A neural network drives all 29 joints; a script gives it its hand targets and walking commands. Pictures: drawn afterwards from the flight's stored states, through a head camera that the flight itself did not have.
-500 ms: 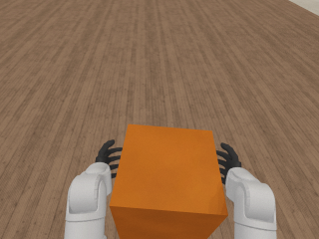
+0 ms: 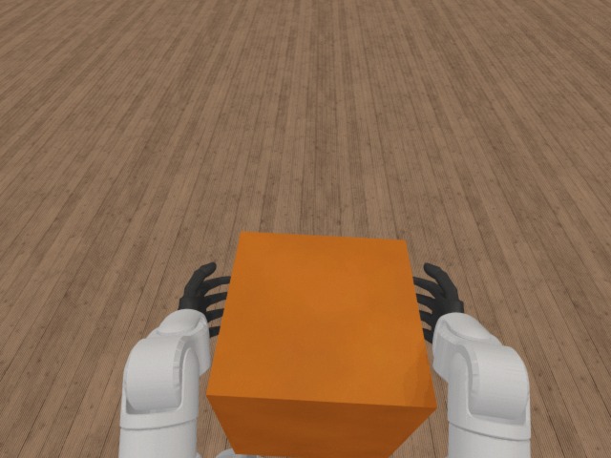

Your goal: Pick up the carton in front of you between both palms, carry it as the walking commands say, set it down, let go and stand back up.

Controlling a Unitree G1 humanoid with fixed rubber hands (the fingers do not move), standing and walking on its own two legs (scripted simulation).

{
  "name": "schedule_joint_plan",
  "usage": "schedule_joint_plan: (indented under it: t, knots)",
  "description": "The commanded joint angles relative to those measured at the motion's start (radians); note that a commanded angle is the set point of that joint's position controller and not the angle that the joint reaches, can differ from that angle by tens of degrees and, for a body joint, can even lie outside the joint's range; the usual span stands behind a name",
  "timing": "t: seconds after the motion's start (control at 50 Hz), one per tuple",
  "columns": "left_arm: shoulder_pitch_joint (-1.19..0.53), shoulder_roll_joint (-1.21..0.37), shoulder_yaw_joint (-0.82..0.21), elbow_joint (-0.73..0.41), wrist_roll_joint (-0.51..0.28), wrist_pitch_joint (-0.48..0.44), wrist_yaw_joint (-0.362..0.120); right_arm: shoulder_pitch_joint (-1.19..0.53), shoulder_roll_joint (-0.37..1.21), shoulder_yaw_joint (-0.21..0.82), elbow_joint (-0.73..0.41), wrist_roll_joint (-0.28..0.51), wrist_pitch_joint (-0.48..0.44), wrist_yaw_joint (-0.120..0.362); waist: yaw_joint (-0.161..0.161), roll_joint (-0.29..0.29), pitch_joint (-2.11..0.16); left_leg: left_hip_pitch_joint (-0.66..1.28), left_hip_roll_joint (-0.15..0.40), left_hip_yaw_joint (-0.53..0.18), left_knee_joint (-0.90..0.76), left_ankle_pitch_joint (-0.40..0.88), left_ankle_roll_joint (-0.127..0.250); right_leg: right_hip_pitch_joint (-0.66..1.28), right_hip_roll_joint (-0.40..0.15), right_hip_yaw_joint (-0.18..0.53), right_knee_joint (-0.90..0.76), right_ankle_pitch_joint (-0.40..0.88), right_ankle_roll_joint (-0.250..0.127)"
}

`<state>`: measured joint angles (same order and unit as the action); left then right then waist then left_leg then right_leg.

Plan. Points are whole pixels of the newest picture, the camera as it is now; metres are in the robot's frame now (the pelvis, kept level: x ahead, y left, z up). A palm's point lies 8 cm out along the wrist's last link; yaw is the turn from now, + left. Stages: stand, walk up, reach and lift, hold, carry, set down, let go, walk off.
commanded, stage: carry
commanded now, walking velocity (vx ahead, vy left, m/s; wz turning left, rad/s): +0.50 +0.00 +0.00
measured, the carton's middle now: (315, 352) +0.26 +0.01 +0.00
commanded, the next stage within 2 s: none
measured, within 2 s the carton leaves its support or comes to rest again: neither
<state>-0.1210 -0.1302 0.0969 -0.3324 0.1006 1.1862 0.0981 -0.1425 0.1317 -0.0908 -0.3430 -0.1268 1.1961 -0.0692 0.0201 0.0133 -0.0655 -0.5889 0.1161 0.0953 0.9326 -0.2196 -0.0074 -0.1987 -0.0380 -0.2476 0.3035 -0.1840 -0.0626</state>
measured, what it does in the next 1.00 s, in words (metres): walks ahead: left foot, then right foot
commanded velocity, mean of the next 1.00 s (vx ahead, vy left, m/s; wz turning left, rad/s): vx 0.30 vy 0.00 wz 0.00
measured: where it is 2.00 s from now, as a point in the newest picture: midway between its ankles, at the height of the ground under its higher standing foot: (314, 330)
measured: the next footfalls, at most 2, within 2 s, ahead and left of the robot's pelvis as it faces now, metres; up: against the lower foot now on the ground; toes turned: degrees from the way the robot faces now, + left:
left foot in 0.24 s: +0.37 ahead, +0.13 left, +0.00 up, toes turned +11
right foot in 0.74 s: +0.70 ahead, -0.09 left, +0.00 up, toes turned -1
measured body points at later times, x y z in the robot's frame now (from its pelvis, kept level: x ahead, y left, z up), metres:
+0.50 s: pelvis +0.33 +0.06 +0.00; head +0.35 +0.07 +0.45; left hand +0.62 +0.19 +0.06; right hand +0.60 -0.11 +0.07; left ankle +0.33 +0.12 -0.75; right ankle +0.35 -0.10 -0.68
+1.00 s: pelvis +0.62 -0.01 -0.01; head +0.66 -0.02 +0.44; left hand +0.90 +0.14 +0.05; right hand +0.90 -0.16 +0.05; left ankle +0.63 +0.12 -0.73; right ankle +0.66 -0.08 -0.75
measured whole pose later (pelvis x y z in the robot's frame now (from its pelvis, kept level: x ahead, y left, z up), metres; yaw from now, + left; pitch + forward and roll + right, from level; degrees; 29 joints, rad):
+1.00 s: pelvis +0.62 -0.01 -0.01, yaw +0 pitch +3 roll +0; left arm -0.15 -0.13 0.10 -0.35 0.10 1.17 0.09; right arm -0.17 0.14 -0.11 -0.37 -0.12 1.18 -0.07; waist 0.00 0.04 0.02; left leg -0.38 0.07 0.10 0.62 -0.38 -0.02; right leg -0.30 -0.04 -0.25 0.35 -0.12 -0.08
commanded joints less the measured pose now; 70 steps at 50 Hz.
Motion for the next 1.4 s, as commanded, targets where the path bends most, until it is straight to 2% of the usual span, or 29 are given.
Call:
schedule_joint_plan:
  t: [0.0, 0.16, 0.2, 0.22, 0.24, 0.26, 0.28, 0.3, 0.32, 0.34, 0.38, 0.46, 0.6, 0.66, 0.7, 0.72, 0.74, 0.76, 0.78, 0.84, 0.86, 0.88, 0.94, 1.0, 1.04, 1.08, 1.12, 1.2, 1.38]
  knots:
    - [-0.482, -0.917, -0.715, -0.128, -0.431, -0.004, -0.287, -0.404, 0.945, 0.725, -0.073, 0.388, -0.018, 0.218, -0.007, -0.123, -0.235, -0.075, 0.010, 0.023, -0.169, 0.089, -0.014, 0.281, -0.242, 0.187, -0.150, 0.178, -0.071]
    - [-0.444, -0.817, -0.677, -0.090, -0.386, 0.045, -0.268, -0.414, 0.839, 0.700, -0.070, 0.401, 0.040, 0.227, -0.002, -0.165, -0.102, 0.037, -0.037, 0.116, -0.440, 0.197, 0.032, 0.313, -0.216, 0.080, -0.081, 0.384, -0.027]
    - [-0.463, -0.810, -0.678, -0.082, -0.384, 0.054, -0.267, -0.419, 0.831, 0.684, -0.047, 0.404, 0.048, 0.232, -0.018, -0.158, -0.151, 0.247, -0.095, 0.187, -0.490, 0.150, 0.040, 0.271, -0.190, 0.019, 0.095, 0.538, 0.007]
    - [-0.474, -0.806, -0.682, -0.083, -0.382, 0.057, -0.266, -0.409, 0.827, 0.672, -0.027, 0.403, 0.049, 0.235, -0.037, -0.107, -0.218, 0.460, -0.123, 0.205, -0.490, 0.092, 0.041, 0.172, -0.148, -0.014, 0.278, 0.529, 0.031]
    - [-0.491, -0.799, -0.684, -0.082, -0.386, 0.061, -0.265, -0.402, 0.821, 0.663, -0.014, 0.394, 0.049, 0.239, -0.058, 0.019, -0.285, 0.668, 0.054, -0.060, -0.557, -0.062, 0.074, -0.025, -0.106, -0.002, 0.513, 0.298, 0.069]
    - [-0.518, -0.824, -0.699, -0.104, -0.394, 0.067, -0.264, -0.408, 0.835, 0.658, 0.019, 0.387, 0.039, 0.245, -0.055, 0.306, -0.373, 0.897, 0.301, -0.517, -0.664, -0.143, 0.219, -0.330, 0.020, 0.050, 0.827, -0.085, 0.112]
    - [-0.532, -0.835, -0.705, -0.092, -0.394, 0.060, -0.267, -0.394, 0.871, 0.666, 0.019, 0.406, 0.033, 0.247, -0.045, 0.281, -0.347, 0.876, 0.322, -0.582, -0.733, 0.053, 0.236, -0.451, 0.028, 0.176, 0.971, -0.278, 0.088]
    - [-0.542, -0.874, -0.710, -0.084, -0.400, 0.048, -0.270, -0.424, 0.904, 0.674, -0.006, 0.417, 0.024, 0.248, -0.044, 0.205, -0.348, 0.845, 0.292, -0.449, -0.687, 0.195, 0.217, -0.475, -0.023, 0.228, 1.029, -0.261, 0.060]
    - [-0.550, -0.903, -0.714, -0.089, -0.404, 0.035, -0.272, -0.442, 0.941, 0.683, -0.018, 0.422, 0.015, 0.249, -0.043, 0.090, -0.351, 0.795, 0.268, -0.357, -0.658, 0.268, 0.188, -0.476, -0.063, 0.247, 1.004, -0.203, 0.044]
    - [-0.552, -0.925, -0.725, -0.094, -0.406, 0.023, -0.271, -0.456, 0.967, 0.691, -0.033, 0.427, 0.004, 0.250, -0.038, 0.038, -0.334, 0.728, 0.252, -0.275, -0.668, 0.286, 0.156, -0.450, -0.095, 0.253, 0.932, -0.149, 0.038]
    - [-0.535, -0.965, -0.734, -0.094, -0.405, 0.004, -0.266, -0.460, 0.982, 0.701, -0.055, 0.436, -0.009, 0.251, -0.032, 0.076, -0.331, 0.660, 0.218, -0.184, -0.718, 0.188, 0.121, -0.401, -0.100, 0.225, 0.824, -0.080, 0.042]
    - [-0.475, -0.960, -0.739, -0.108, -0.383, -0.015, -0.248, -0.413, 0.949, 0.705, -0.076, 0.439, -0.015, 0.262, -0.034, 0.113, -0.273, 0.671, 0.188, -0.085, -0.787, 0.150, 0.144, -0.459, -0.095, 0.163, 0.617, -0.002, 0.075]
    - [-0.457, -0.867, -0.729, -0.133, -0.384, 0.028, -0.242, -0.372, 0.845, 0.676, -0.085, 0.411, 0.019, 0.250, -0.037, 0.121, -0.137, 0.709, 0.135, 0.045, -0.774, 0.340, 0.127, -0.449, -0.054, 0.062, 0.289, 0.159, 0.068]
    - [-0.471, -0.837, -0.718, -0.120, -0.395, 0.050, -0.252, -0.370, 0.821, 0.665, -0.060, 0.390, 0.035, 0.243, -0.037, 0.142, -0.094, 0.708, 0.117, 0.106, -0.683, 0.604, 0.085, -0.345, -0.012, 0.015, 0.197, 0.225, 0.049]
    - [-0.464, -0.832, -0.709, -0.100, -0.398, 0.057, -0.259, -0.386, 0.817, 0.659, -0.053, 0.385, 0.042, 0.240, -0.015, 0.142, -0.151, 0.657, 0.077, 0.176, -0.479, 0.737, 0.033, -0.102, 0.054, -0.047, 0.113, 0.282, 0.049]
    - [-0.470, -0.829, -0.704, -0.094, -0.398, 0.058, -0.263, -0.393, 0.814, 0.658, -0.049, 0.386, 0.044, 0.240, -0.003, 0.095, -0.187, 0.567, 0.041, 0.183, -0.343, 0.665, -0.003, 0.076, 0.040, -0.033, 0.052, 0.353, 0.056]
    - [-0.480, -0.821, -0.696, -0.093, -0.401, 0.061, -0.266, -0.406, 0.812, 0.658, -0.041, 0.385, 0.044, 0.241, 0.005, 0.004, -0.264, 0.409, 0.017, 0.151, -0.151, 0.320, -0.034, 0.290, -0.126, 0.135, 0.102, 0.607, 0.052]
    - [-0.480, -0.824, -0.676, -0.061, -0.385, 0.055, -0.271, -0.426, 0.836, 0.680, -0.054, 0.396, 0.053, 0.238, 0.004, -0.239, -0.418, 0.125, -0.094, 0.078, 0.149, -0.219, -0.063, 0.614, -0.403, 0.481, 0.160, 0.875, -0.133]
    - [-0.424, -0.846, -0.671, -0.035, -0.393, 0.046, -0.271, -0.399, 0.832, 0.681, -0.044, 0.392, 0.049, 0.240, -0.001, -0.254, -0.462, 0.098, -0.117, -0.029, 0.287, -0.358, -0.050, 0.539, -0.416, 0.540, 0.071, 0.858, -0.188]
    - [-0.476, -0.964, -0.686, -0.065, -0.394, 0.007, -0.276, -0.491, 0.938, 0.721, -0.076, 0.419, 0.013, 0.244, -0.010, -0.118, -0.387, 0.122, -0.006, -0.100, 0.117, -0.263, -0.002, 0.339, -0.328, 0.301, 0.024, 0.770, -0.106]
    - [-0.487, -0.982, -0.688, -0.074, -0.398, -0.004, -0.276, -0.498, 0.966, 0.730, -0.086, 0.428, 0.004, 0.244, -0.015, -0.111, -0.375, 0.188, 0.006, -0.090, -0.035, -0.229, -0.003, 0.268, -0.288, 0.237, 0.000, 0.675, -0.068]
    - [-0.493, -0.993, -0.691, -0.091, -0.402, -0.012, -0.276, -0.484, 0.980, 0.736, -0.090, 0.430, -0.005, 0.242, -0.016, -0.114, -0.373, 0.244, -0.018, -0.052, -0.131, -0.229, -0.008, 0.230, -0.268, 0.202, -0.016, 0.629, -0.060]
    - [-0.441, -0.980, -0.697, -0.108, -0.402, -0.022, -0.280, -0.406, 0.982, 0.740, -0.092, 0.412, -0.022, 0.232, -0.013, -0.141, -0.399, 0.305, -0.052, 0.001, -0.324, -0.187, -0.015, 0.238, -0.265, 0.162, -0.005, 0.578, -0.079]
    - [-0.424, -0.945, -0.704, -0.125, -0.397, -0.023, -0.282, -0.389, 0.957, 0.741, -0.112, 0.403, -0.023, 0.229, -0.017, -0.137, -0.389, 0.381, -0.037, 0.048, -0.485, 0.046, -0.020, 0.192, -0.227, 0.097, 0.046, 0.497, -0.051]
    - [-0.434, -0.916, -0.706, -0.132, -0.391, -0.015, -0.280, -0.402, 0.926, 0.737, -0.123, 0.407, -0.010, 0.232, -0.018, -0.111, -0.356, 0.479, 0.007, 0.044, -0.580, 0.233, -0.024, 0.097, -0.192, 0.092, 0.075, 0.284, 0.001]
    - [-0.441, -0.880, -0.700, -0.121, -0.383, 0.006, -0.277, -0.412, 0.887, 0.721, -0.092, 0.397, 0.008, 0.238, -0.011, -0.011, -0.310, 0.475, 0.108, -0.033, -0.532, 0.313, -0.010, 0.028, -0.136, 0.095, 0.080, 0.102, 0.051]
    - [-0.469, -0.860, -0.701, -0.092, -0.385, 0.031, -0.276, -0.396, 0.876, 0.696, -0.032, 0.390, 0.022, 0.244, -0.015, 0.043, -0.250, 0.411, 0.104, -0.022, -0.514, 0.357, -0.010, 0.060, -0.146, 0.117, 0.105, 0.191, 0.064]
    - [-0.457, -0.848, -0.697, -0.011, -0.371, 0.045, -0.277, -0.360, 0.867, 0.663, 0.068, 0.370, 0.029, 0.248, -0.018, 0.036, -0.270, 0.442, 0.085, -0.011, -0.462, 0.603, 0.002, 0.069, -0.144, 0.120, 0.186, 0.417, 0.075]
    - [-0.491, -0.911, -0.711, 0.054, -0.347, -0.048, -0.283, -0.419, 0.919, 0.686, 0.106, 0.356, -0.063, 0.254, -0.020, 0.003, -0.313, 0.466, 0.070, 0.001, -0.412, 0.644, 0.016, 0.088, -0.133, 0.116, 0.227, 0.451, 0.083]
